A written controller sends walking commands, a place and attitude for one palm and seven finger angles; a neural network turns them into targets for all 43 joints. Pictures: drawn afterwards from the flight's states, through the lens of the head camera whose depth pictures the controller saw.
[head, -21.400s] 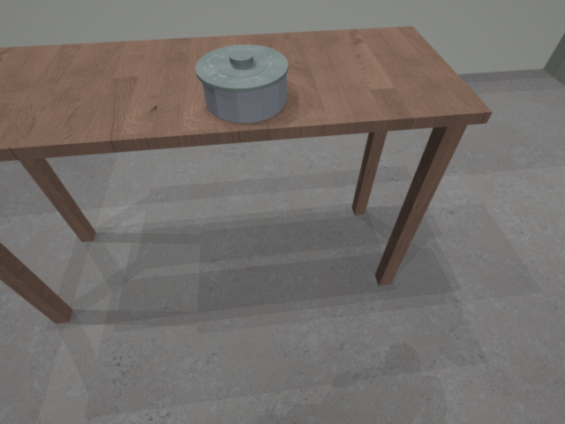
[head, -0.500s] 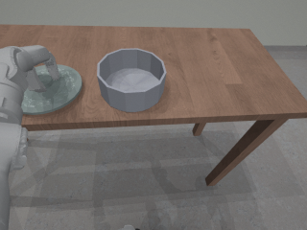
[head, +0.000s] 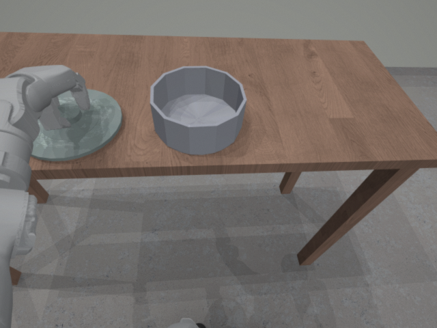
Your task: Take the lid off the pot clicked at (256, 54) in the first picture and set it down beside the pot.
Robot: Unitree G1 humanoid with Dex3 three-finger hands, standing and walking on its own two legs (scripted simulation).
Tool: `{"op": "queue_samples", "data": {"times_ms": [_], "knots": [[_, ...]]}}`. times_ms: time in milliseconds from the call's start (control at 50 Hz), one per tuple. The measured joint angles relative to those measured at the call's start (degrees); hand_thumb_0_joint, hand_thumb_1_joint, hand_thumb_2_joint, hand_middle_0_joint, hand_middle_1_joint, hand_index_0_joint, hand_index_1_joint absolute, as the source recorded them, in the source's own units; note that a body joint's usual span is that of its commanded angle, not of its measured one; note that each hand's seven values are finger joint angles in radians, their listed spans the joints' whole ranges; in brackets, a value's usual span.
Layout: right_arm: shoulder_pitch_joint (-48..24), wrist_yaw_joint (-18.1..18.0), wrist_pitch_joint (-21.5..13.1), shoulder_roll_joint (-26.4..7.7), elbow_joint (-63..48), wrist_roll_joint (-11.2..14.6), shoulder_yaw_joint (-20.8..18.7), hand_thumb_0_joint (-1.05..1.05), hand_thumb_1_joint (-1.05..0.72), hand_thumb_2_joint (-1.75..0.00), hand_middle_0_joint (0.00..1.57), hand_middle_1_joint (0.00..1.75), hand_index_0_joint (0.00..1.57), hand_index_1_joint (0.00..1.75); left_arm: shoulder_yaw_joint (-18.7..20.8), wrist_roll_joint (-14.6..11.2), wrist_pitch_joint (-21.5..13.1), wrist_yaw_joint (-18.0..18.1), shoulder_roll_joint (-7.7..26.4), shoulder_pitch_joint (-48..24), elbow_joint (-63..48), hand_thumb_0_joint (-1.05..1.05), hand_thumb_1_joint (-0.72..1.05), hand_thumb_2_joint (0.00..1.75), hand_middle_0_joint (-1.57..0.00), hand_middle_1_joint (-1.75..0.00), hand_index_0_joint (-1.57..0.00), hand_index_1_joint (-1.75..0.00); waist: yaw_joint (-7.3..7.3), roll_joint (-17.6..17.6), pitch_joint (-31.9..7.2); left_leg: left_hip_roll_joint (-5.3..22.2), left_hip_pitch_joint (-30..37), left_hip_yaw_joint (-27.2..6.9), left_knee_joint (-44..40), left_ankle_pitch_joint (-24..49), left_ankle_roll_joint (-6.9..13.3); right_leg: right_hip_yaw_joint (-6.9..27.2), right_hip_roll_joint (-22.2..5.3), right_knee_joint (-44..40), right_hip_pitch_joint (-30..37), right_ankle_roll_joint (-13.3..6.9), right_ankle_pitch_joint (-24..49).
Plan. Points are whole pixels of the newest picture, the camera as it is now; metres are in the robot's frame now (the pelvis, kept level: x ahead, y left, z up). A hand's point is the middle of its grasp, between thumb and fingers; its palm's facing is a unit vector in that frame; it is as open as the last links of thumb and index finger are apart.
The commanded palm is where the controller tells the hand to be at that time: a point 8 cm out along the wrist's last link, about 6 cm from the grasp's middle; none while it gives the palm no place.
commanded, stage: open the fingers wide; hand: left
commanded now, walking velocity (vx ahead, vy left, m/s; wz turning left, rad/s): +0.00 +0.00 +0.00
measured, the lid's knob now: (67, 114) +0.49 +0.30 +0.10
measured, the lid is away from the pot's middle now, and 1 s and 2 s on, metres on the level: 0.25 0.25 0.25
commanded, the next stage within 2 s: raise the empty hand in 0.60 s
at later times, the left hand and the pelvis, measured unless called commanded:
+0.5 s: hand (61, 108) +0.46 +0.29 +0.14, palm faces -0.37 -0.09 -0.93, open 10.7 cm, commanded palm +0.48 +0.28 +0.20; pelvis +0.00 +0.00 +0.00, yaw -1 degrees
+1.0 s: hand (52, 96) +0.47 +0.29 +0.16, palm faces -0.34 -0.10 -0.93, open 11.0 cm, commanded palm +0.48 +0.29 +0.23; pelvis +0.00 +0.00 +0.00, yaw +0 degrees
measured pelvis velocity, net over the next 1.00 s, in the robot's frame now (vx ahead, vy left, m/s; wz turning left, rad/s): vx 0.00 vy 0.00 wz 0.00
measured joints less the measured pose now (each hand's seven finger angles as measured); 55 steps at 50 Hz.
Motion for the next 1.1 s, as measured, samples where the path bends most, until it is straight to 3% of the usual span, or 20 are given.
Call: {"op": "queue_samples", "data": {"times_ms": [500,880,1100], "knots": [[2.29,0.0,-0.57,-0.01,0.41,-0.25,-0.11,0.0,-0.9,-0.89,0.2,0.3,0.2,0.3,-0.34,1.25,1.79,0.58,-0.67,-2.55,2.39,0.0,-0.09,0.89,-0.5,-0.63,-0.5,-0.64,-0.75,0.36,-0.4,-0.05,-1.44,0.74,1.22,-0.46,0.35,0.8,-0.03,1.92,-1.87,-0.41,-0.73],[1.95,-0.45,-1.15,-0.08,-0.11,-0.13,0.09,0.0,-0.9,-0.89,0.2,0.3,0.2,0.3,0.1,1.02,1.71,-0.37,0.33,-2.79,1.1,0.0,-0.14,0.93,-0.51,-0.56,-0.52,-0.57,-0.71,0.25,-0.35,0.1,-0.88,0.24,1.01,-0.52,0.07,0.49,0.24,1.09,-1.0,-0.15,-0.48],[1.45,-0.16,-0.76,-0.19,-0.11,0.08,0.14,0.0,-0.9,-0.89,0.2,0.3,0.2,0.3,-0.83,0.77,3.2,-2.92,1.45,-5.15,0.8,0.0,-0.14,0.93,-0.52,-0.56,-0.52,-0.56,-0.65,0.06,-0.36,-0.06,0.6,-0.07,0.08,-0.54,0.02,0.29,0.1,-0.54,0.85,0.27,-0.14]]}}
